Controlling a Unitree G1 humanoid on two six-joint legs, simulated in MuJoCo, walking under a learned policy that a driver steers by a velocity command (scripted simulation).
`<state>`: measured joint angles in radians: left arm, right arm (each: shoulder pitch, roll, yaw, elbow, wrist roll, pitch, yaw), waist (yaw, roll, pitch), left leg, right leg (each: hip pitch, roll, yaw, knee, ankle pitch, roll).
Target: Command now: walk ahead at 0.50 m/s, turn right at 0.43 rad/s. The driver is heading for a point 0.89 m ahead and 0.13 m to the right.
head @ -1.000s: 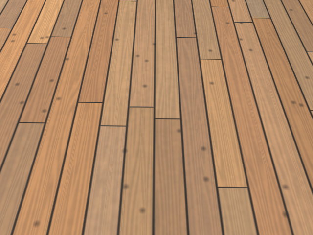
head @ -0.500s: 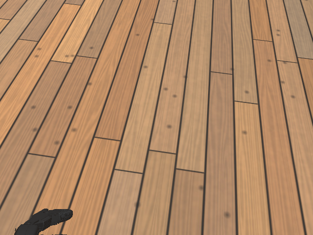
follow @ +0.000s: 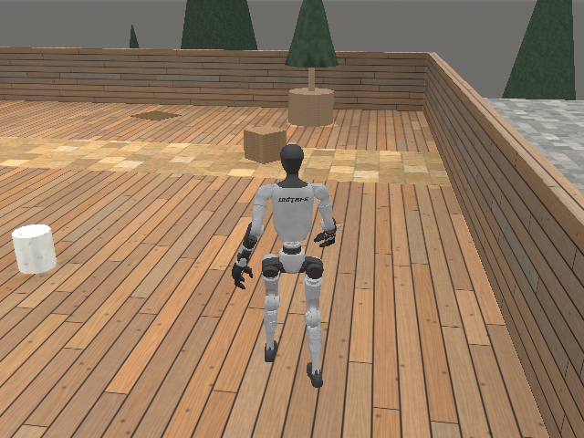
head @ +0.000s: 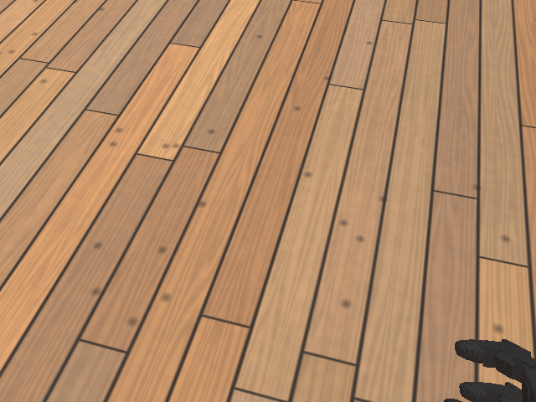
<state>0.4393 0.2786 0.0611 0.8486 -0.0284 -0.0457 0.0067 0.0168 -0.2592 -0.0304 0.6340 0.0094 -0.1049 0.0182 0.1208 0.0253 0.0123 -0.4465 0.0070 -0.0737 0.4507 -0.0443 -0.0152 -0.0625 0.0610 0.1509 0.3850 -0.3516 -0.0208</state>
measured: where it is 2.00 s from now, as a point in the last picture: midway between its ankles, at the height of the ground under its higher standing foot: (377, 263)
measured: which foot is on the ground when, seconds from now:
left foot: up 0.00-0.00, down 0.02-0.52, up 0.54-1.00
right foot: down 0.00-0.02, up 0.04-0.48, down 0.50-1.00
